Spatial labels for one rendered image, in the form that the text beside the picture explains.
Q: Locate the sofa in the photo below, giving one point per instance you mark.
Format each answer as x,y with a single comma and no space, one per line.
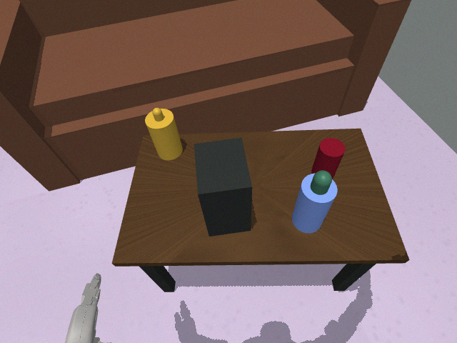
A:
79,77

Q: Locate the coffee table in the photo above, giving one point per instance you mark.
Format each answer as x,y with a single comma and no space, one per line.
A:
163,223

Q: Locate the left robot hand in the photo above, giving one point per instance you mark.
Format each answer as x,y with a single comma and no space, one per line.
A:
82,328

